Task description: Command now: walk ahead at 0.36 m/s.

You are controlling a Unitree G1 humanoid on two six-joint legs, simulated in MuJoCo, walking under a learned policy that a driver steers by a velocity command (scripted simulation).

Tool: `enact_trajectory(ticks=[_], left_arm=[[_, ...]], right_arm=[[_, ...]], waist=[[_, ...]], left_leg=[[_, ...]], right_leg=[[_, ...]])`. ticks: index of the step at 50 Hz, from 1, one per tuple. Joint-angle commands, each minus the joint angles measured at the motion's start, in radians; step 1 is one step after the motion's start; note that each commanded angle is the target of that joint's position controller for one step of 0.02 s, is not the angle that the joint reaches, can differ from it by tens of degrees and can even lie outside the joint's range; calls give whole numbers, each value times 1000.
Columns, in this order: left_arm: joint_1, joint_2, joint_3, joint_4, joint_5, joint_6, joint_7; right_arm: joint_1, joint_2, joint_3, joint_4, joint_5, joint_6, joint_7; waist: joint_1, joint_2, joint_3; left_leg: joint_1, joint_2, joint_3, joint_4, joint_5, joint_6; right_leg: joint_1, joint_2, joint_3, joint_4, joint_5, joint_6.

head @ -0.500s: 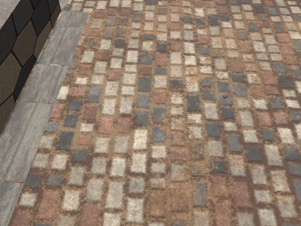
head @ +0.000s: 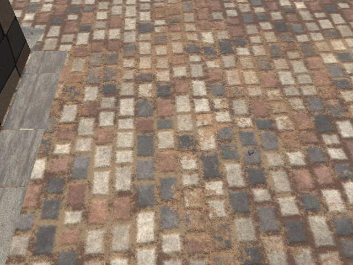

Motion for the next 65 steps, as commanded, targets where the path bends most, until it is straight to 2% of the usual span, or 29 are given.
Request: enact_trajectory(ticks=[1,2,3,4,5,6,7,8,11,13,15,18,20,21,22,23,24,25,27,30,33,47,65], left_arm=[[448,188,57,87,37,-38,30],[460,279,79,90,27,-29,25],[419,244,76,76,-25,-17,18],[309,178,53,65,-28,-18,19],[254,110,33,61,-23,-20,20],[237,79,22,66,-25,-22,26],[221,58,13,74,-27,-21,32],[233,52,5,83,-23,-26,34],[232,100,4,95,-14,-38,33],[233,100,-2,102,-10,-34,32],[263,105,-5,116,-8,-23,33],[285,102,-8,130,-7,0,37],[268,95,-11,133,-15,15,43],[278,90,-13,139,-16,19,45],[297,78,-15,140,-14,21,46],[380,49,-14,151,-23,24,44],[397,23,-21,177,-25,33,45],[373,48,-15,183,-23,38,49],[345,65,-9,183,-21,42,50],[337,45,-15,195,-21,40,51],[333,38,-17,212,-22,41,56],[360,24,-28,265,-22,49,65],[394,0,-36,292,-21,48,67]], right_arm=[[-1,-114,-12,-61,25,-7,-8],[168,-22,3,-49,73,1,-5],[105,-123,-26,-34,39,12,-15],[15,-101,-24,-62,29,11,-13],[-30,-79,-20,-67,16,11,-12],[-53,-81,-24,-68,3,22,-7],[-27,-67,-22,-61,-7,38,-1],[-16,-54,-22,-53,-9,51,3],[-14,-28,-15,-40,-4,81,1],[-68,-30,-8,-46,-4,92,-7],[-117,-42,-3,-48,1,100,-13],[-165,-52,3,-44,4,104,-19],[-159,-42,11,-30,2,96,-23],[-156,-48,15,-24,-1,88,-25],[-136,-79,13,-15,-7,76,-29],[-162,-123,9,-16,0,67,-31],[-182,-88,14,-3,19,66,-24],[-189,-51,23,-3,19,63,-18],[-180,-52,25,9,19,62,-22],[-162,-49,26,24,20,61,-27],[-154,-47,27,34,18,62,-28],[-120,-30,37,72,17,68,-31],[-87,-13,44,90,17,71,-31]], waist=[[202,-16,-241],[133,-251,-393],[133,-67,-379],[99,-55,-239],[81,-24,-141],[65,-32,-97],[35,-45,-92],[23,-41,-101],[-12,-49,-124],[-3,-74,-113],[20,-96,-116],[44,-84,-86],[28,-55,-50],[26,-20,-29],[39,19,-25],[109,100,-7],[104,144,6],[91,115,26],[81,102,10],[76,55,1],[71,35,3],[66,24,16],[64,20,34]], left_leg=[[-276,155,-11,609,674,49],[-568,-40,9,978,-191,9],[-582,-6,-149,1043,-158,17],[-625,30,-159,1022,-99,15],[-633,63,-147,957,-52,10],[-608,84,-144,901,-19,3],[-546,91,-135,851,0,-8],[-488,83,-130,813,22,-15],[-420,76,-102,682,63,-31],[-403,83,-86,551,100,-32],[-380,85,-73,471,131,-31],[-348,92,-67,372,120,-30],[-285,92,-59,222,170,-21],[-235,113,-88,116,259,-17],[-193,177,-155,75,341,-11],[-223,232,-222,85,429,14],[-344,220,-217,62,329,22],[-391,193,-200,43,281,7],[-371,164,-175,30,285,-7],[-320,163,-171,30,316,-1],[-308,164,-169,30,332,3],[-291,155,-160,24,341,9],[-303,148,-158,21,302,9]], right_leg=[[570,-158,168,-34,340,-85],[808,-459,572,-67,699,-274],[717,-403,543,-83,775,-262],[593,-366,398,-102,786,-230],[483,-315,311,-151,742,-187],[408,-272,254,-189,691,-152],[339,-240,204,-217,666,-133],[297,-229,173,-223,702,-123],[237,-203,103,-230,728,-129],[223,-181,81,-232,649,-111],[222,-178,92,-247,495,-103],[203,-191,144,-271,179,-105],[171,-183,168,-256,-7,-83],[146,-164,173,-245,-73,-48],[132,-134,170,-220,-115,-12],[140,-58,126,-216,-158,15],[249,-33,101,-233,-155,29],[306,-45,110,-222,-110,33],[337,-64,121,-211,-61,28],[324,-71,123,-221,-53,34],[328,-72,121,-225,-47,39],[326,-81,122,-216,-34,45],[310,-83,126,-218,-57,46]])
Keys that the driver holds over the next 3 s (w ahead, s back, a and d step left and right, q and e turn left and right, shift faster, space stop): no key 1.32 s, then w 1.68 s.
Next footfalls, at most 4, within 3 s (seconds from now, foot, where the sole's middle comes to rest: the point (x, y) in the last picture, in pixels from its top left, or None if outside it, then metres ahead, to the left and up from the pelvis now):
0.44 left None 0.18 0.11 -0.76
2.10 right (184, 227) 0.60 -0.03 -0.76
2.66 left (141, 161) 0.92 0.14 -0.76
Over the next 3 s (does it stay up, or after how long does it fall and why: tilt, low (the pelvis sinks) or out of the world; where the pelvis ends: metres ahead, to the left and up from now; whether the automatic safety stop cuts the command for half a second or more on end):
stays up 0.93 0.08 0.02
